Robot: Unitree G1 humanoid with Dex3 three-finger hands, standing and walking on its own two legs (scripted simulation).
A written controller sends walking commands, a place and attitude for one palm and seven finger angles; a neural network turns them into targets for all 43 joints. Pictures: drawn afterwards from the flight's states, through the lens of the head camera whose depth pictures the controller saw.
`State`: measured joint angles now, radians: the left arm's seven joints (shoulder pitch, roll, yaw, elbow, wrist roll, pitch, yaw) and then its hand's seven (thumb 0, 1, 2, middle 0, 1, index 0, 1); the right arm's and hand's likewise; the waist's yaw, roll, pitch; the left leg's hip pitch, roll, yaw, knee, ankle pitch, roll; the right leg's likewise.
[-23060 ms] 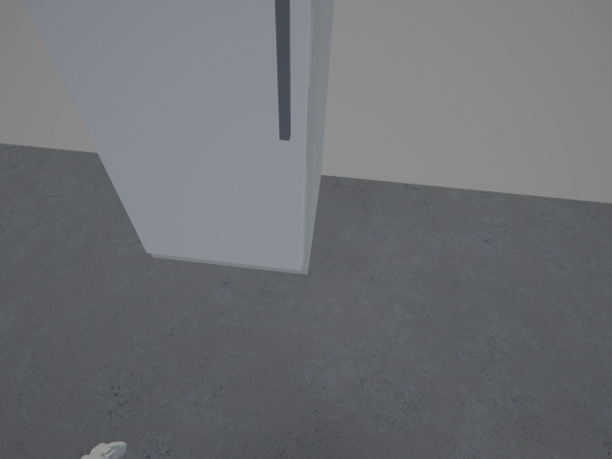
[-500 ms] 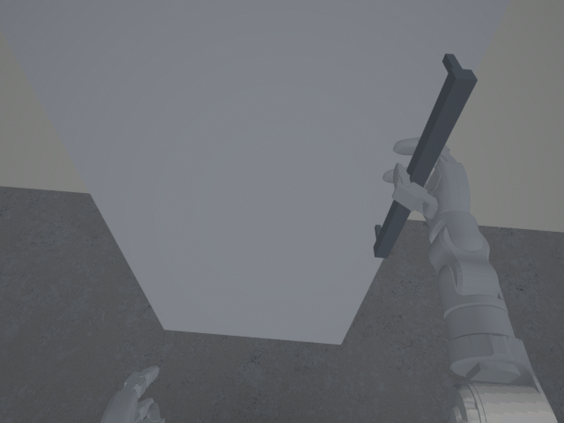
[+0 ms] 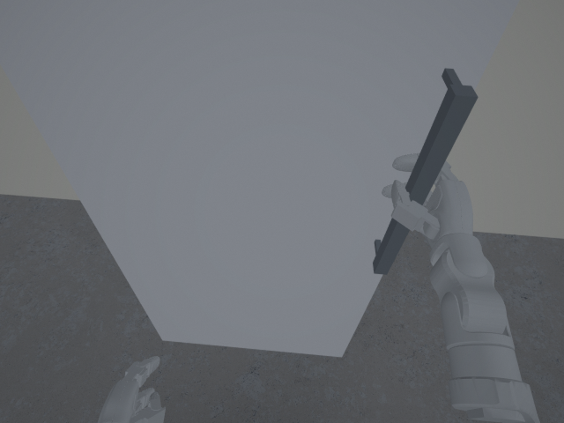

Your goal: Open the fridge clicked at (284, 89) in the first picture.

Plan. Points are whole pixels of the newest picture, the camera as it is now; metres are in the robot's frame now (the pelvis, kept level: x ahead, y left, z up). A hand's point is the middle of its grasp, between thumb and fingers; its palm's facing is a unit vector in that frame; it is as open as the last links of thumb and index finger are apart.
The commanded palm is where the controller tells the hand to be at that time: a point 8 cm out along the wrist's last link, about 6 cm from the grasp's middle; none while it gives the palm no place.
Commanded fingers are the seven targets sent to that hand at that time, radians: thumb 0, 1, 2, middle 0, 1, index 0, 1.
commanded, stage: pull the door a little, standing still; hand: right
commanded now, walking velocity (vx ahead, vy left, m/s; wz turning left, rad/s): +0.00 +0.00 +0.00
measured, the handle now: (407, 192) +0.42 -0.15 +0.13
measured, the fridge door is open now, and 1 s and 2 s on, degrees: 1 25 48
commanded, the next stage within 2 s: walk backward, drawing the door open in 0.22 s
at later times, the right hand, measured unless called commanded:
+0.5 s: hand (401, 276) +0.27 -0.11 +0.14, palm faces -0.05 +0.99 -0.12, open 6.2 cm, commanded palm +0.24 -0.17 +0.15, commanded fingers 0.00 -0.90 -0.90 0.45 1.40 0.45 1.40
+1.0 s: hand (367, 382) +0.15 -0.06 +0.14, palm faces -0.03 +0.99 -0.12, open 6.4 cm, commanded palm +0.12 -0.11 +0.15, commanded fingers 0.00 -0.90 -0.90 0.45 1.40 0.45 1.40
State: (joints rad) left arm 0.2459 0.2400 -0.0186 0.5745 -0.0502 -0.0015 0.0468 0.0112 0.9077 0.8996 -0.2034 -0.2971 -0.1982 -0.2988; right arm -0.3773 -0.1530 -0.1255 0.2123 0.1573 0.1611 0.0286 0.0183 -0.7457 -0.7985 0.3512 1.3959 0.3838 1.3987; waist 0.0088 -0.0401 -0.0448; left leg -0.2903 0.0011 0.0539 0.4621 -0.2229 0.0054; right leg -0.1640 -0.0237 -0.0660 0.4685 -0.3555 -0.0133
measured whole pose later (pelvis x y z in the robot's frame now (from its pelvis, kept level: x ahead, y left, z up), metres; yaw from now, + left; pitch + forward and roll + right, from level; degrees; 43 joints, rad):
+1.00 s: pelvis -0.10 +0.03 +0.00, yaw -6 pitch +1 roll +0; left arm 0.22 0.19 -0.01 0.54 0.02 0.07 0.08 0.01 0.91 0.90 -0.20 -0.30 -0.20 -0.30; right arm 0.21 -0.17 0.16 -0.36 0.02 -0.06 -0.10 0.00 -0.62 -0.69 0.45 1.40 0.34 1.39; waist 0.09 -0.03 0.01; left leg -0.42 -0.01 0.04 0.68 -0.29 -0.01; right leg -0.30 0.01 0.06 0.46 -0.18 0.00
